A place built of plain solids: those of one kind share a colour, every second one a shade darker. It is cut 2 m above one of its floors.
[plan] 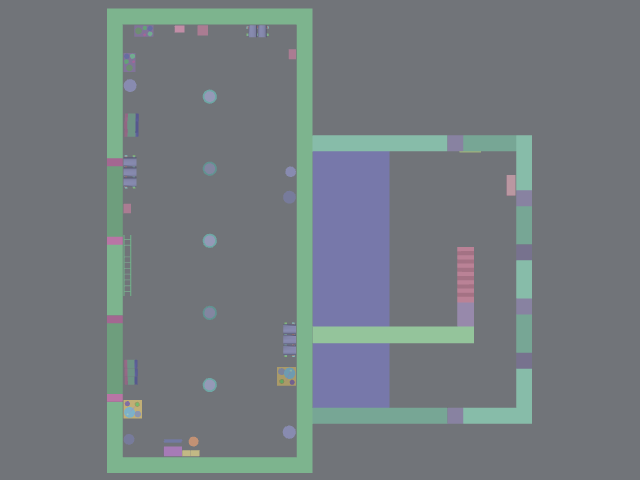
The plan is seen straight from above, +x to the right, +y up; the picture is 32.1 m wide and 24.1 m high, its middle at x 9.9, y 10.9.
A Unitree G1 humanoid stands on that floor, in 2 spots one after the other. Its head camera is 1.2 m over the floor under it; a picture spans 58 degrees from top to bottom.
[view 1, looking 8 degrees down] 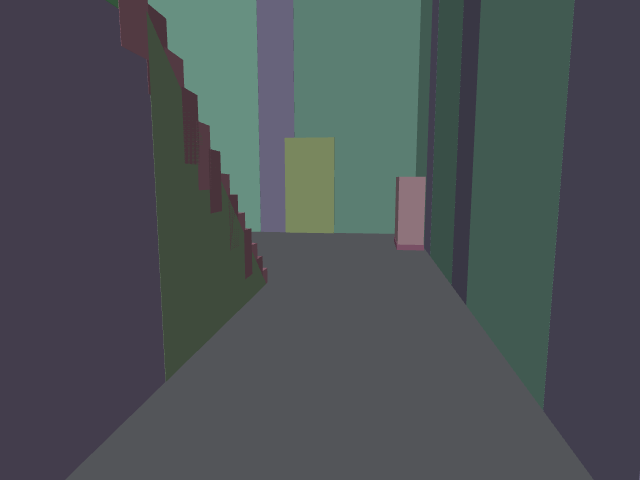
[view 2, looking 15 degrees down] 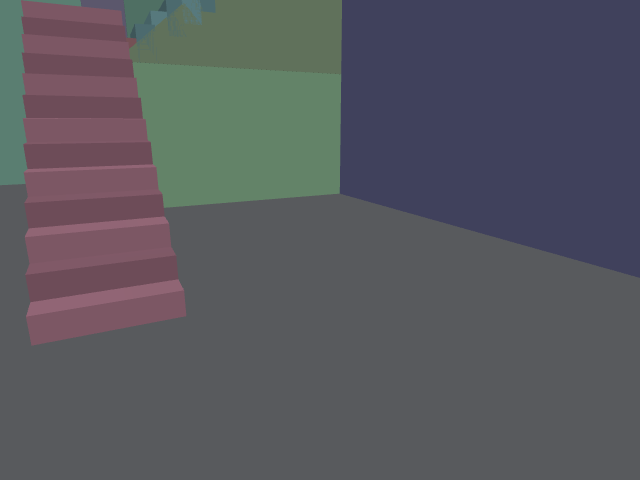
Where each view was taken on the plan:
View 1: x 18.85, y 5.71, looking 97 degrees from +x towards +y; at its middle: ground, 8.62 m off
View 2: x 17.19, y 13.24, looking -117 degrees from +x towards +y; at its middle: ground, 4.64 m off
